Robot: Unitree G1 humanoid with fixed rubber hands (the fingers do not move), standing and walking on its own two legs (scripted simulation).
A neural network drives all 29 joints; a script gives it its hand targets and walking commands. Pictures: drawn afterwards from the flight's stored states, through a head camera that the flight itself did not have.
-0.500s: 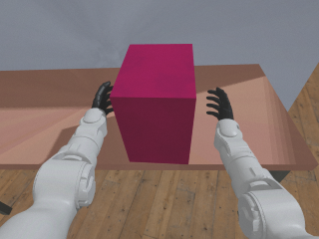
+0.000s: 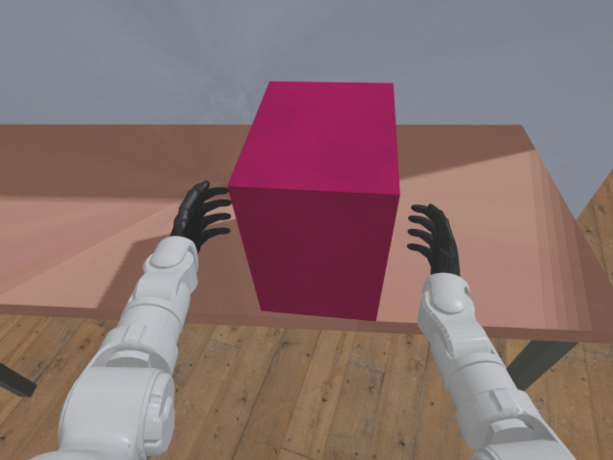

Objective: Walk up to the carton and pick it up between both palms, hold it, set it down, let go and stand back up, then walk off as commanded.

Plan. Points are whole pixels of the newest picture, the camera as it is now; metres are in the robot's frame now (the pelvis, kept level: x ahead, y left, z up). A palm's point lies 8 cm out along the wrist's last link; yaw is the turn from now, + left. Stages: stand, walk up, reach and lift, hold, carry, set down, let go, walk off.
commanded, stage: set down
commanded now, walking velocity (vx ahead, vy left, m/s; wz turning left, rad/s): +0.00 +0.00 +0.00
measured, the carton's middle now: (323, 203) +0.51 -0.01 +0.05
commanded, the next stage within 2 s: none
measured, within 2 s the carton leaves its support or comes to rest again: neither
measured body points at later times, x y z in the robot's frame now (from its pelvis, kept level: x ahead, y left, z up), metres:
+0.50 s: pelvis +0.00 +0.01 +0.00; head -0.01 +0.01 +0.45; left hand +0.32 +0.22 +0.06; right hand +0.27 -0.18 +0.05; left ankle -0.03 +0.10 -0.74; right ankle +0.06 -0.12 -0.74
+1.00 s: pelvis -0.01 +0.00 +0.00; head -0.02 -0.01 +0.45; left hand +0.25 +0.23 +0.04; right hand +0.23 -0.17 +0.04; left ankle -0.03 +0.10 -0.74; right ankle +0.06 -0.12 -0.74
